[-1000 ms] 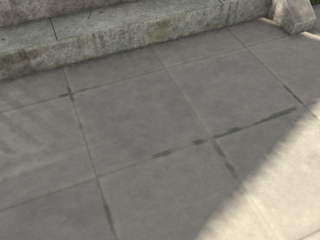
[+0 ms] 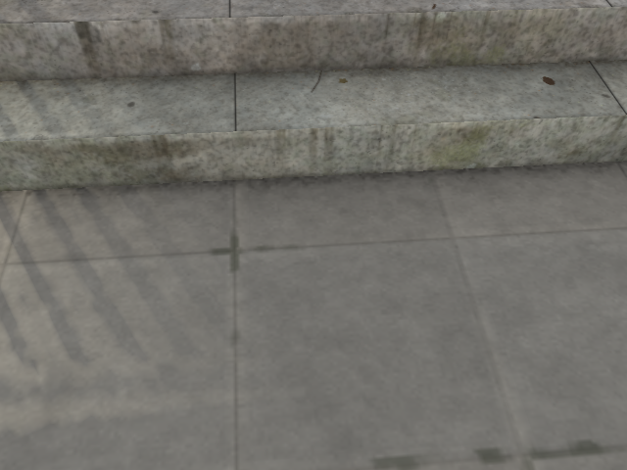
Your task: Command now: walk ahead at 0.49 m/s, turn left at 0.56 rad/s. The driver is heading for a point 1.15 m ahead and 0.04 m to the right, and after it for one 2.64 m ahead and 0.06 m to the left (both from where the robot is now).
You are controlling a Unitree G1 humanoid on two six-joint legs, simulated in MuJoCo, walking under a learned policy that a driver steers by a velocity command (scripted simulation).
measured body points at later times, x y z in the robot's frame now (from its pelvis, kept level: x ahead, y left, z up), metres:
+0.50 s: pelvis +0.25 -0.04 +0.01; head +0.29 -0.05 +0.45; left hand +0.24 +0.23 -0.11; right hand +0.48 -0.25 -0.10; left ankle +0.29 +0.12 -0.68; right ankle +0.27 -0.15 -0.74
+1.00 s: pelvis +0.34 -0.01 +0.00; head +0.35 -0.02 +0.45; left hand +0.42 +0.28 -0.11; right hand +0.50 -0.27 -0.11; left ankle +0.37 +0.12 -0.74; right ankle +0.36 -0.13 -0.71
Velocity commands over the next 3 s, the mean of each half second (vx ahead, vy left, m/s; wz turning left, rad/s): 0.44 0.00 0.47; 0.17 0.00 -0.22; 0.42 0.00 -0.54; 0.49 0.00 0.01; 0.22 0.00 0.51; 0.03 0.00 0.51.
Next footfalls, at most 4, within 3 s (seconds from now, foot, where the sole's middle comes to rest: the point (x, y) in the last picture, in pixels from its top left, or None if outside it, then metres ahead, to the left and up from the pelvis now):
0.24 right None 0.31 -0.14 -0.78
0.66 left None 0.41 0.13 -0.78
1.08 right None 0.38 -0.13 -0.78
1.54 left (289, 375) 0.72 0.05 -0.78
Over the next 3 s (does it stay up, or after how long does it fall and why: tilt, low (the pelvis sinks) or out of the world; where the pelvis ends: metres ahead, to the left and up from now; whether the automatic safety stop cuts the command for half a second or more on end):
stays up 0.98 -0.15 0.00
